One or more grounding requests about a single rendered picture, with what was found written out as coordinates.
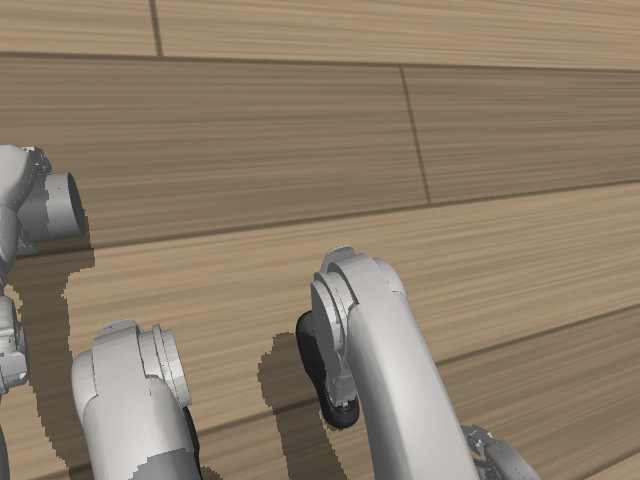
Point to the left robot hand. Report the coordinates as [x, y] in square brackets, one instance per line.
[18, 171]

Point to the right robot hand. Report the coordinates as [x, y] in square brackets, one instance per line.
[503, 461]

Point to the left robot foot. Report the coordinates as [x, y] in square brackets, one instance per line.
[194, 438]

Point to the can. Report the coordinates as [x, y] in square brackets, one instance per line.
[53, 210]

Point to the left robot arm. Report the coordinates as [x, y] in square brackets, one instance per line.
[14, 356]

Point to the right robot foot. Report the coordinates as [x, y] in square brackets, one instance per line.
[339, 417]

